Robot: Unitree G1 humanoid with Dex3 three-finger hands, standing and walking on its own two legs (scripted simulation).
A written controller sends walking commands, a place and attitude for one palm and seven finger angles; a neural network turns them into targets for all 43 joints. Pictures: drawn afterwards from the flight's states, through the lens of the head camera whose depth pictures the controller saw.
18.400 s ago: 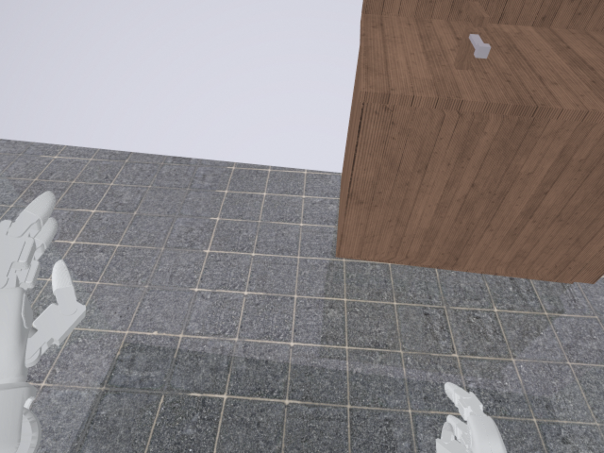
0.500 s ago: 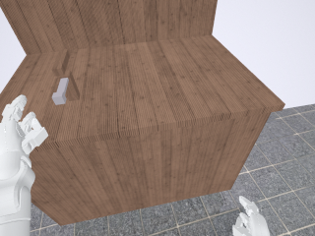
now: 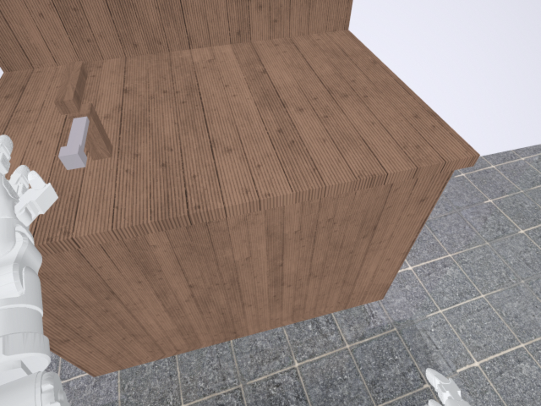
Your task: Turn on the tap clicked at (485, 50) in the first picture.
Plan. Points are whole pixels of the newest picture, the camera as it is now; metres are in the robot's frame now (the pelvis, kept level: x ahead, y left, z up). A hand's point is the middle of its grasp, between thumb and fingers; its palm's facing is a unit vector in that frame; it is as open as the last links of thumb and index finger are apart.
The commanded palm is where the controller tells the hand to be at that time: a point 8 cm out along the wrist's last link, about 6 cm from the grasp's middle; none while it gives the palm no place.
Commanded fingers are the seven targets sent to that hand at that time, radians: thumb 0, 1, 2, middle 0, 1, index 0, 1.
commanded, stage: reach beside the lever's end, fingers flat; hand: left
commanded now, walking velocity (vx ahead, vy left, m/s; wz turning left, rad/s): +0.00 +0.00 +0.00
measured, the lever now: (73, 157) +0.44 +0.35 +0.14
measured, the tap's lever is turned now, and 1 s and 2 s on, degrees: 0 0 13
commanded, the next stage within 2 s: push the lever round in 0.70 s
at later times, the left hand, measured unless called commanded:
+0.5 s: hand (52, 171) +0.41 +0.38 +0.13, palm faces +0.53 -0.84 -0.07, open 7.8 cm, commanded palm +0.36 +0.41 +0.13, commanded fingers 0.00 0.90 0.90 -0.15 -0.15 -0.15 -0.15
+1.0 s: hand (57, 173) +0.41 +0.36 +0.13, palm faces +0.51 -0.86 -0.06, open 7.8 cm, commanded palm +0.35 +0.39 +0.13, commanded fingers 0.00 0.90 0.90 -0.15 -0.15 -0.15 -0.15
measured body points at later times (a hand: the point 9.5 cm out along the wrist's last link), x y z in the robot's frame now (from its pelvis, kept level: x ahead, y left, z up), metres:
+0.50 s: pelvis +0.02 +0.02 -0.01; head +0.06 +0.02 +0.44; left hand +0.38 +0.42 +0.13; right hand +0.06 -0.26 -0.12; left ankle +0.00 +0.12 -0.73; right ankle +0.03 -0.09 -0.73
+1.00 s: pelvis +0.02 +0.03 +0.00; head +0.05 +0.03 +0.45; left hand +0.37 +0.41 +0.14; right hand +0.14 -0.22 -0.11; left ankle +0.00 +0.12 -0.73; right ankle +0.03 -0.09 -0.73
